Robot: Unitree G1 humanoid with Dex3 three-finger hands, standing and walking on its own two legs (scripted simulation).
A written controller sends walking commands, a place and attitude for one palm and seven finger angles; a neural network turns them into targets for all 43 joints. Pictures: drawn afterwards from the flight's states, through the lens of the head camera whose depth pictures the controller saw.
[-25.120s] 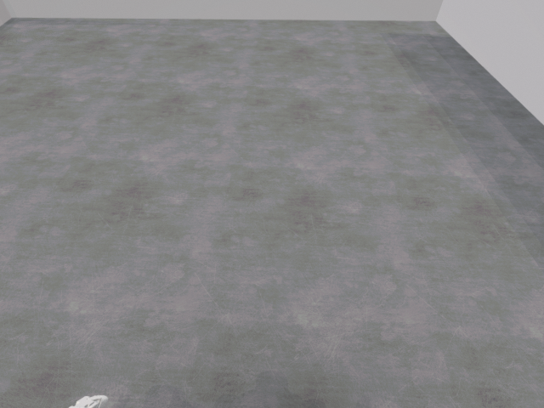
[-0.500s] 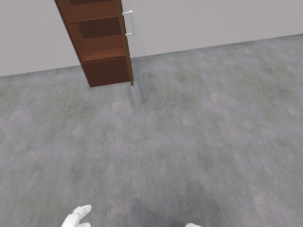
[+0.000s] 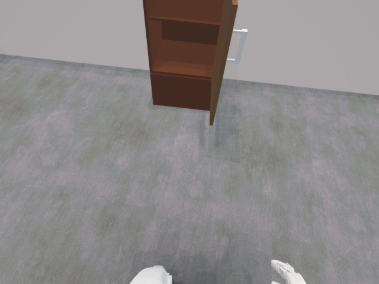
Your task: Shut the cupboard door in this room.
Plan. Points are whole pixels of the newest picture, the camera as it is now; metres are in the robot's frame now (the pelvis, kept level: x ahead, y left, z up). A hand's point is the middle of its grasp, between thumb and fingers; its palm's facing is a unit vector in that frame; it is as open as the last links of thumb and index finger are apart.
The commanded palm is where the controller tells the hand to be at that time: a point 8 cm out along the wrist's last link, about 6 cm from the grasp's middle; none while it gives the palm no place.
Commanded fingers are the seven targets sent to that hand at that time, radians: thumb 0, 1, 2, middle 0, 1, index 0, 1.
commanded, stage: turn or walk to find it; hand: left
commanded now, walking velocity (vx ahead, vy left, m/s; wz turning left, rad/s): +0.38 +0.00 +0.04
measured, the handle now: (235, 47) +0.94 -0.06 -0.02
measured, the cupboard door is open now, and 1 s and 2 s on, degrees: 91 91 91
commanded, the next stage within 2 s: stand and wait in 0.22 s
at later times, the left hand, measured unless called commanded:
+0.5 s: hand (148, 194) +0.34 +0.16 -0.15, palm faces -0.05 -0.98 -0.21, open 7.3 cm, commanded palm none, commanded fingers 0.00 0.90 0.90 -0.20 -0.30 -0.20 -0.30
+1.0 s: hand (141, 225) +0.26 +0.16 -0.16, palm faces +0.10 -0.98 -0.14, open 7.3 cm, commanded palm none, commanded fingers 0.00 0.90 0.90 -0.20 -0.30 -0.20 -0.30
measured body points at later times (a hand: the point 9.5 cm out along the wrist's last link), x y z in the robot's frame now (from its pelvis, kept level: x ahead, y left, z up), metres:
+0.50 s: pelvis +0.21 -0.02 +0.00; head +0.23 -0.03 +0.45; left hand +0.34 +0.21 -0.13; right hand +0.11 -0.22 -0.15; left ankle +0.07 +0.08 -0.72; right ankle +0.31 -0.11 -0.72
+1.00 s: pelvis +0.27 -0.01 +0.02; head +0.26 +0.01 +0.47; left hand +0.25 +0.21 -0.15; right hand +0.29 -0.23 -0.13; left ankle +0.26 +0.11 -0.72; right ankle +0.31 -0.11 -0.72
